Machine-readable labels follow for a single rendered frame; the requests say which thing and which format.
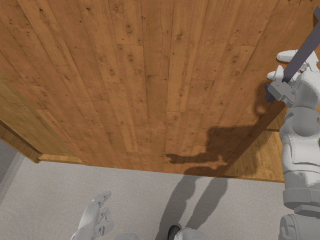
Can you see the robot left forearm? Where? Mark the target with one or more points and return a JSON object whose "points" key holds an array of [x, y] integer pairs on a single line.
{"points": [[83, 234]]}

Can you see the handle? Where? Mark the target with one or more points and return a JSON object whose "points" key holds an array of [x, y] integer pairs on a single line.
{"points": [[300, 57]]}

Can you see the robot right thigh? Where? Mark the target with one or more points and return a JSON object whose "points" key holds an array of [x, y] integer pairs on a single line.
{"points": [[191, 234]]}

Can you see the right robot upper arm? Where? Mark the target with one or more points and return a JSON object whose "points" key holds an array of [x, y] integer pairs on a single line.
{"points": [[298, 227]]}

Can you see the wardrobe door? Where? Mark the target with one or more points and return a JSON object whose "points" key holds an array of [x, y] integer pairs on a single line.
{"points": [[168, 86], [19, 117]]}

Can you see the robot right forearm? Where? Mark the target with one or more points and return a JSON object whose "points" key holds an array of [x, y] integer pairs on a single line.
{"points": [[300, 157]]}

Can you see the right robot foot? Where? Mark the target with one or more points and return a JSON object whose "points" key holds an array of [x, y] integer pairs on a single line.
{"points": [[173, 230]]}

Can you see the left robot hand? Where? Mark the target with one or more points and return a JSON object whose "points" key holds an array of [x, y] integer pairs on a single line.
{"points": [[92, 216]]}

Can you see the right robot hand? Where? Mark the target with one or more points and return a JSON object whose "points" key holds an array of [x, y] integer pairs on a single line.
{"points": [[305, 86]]}

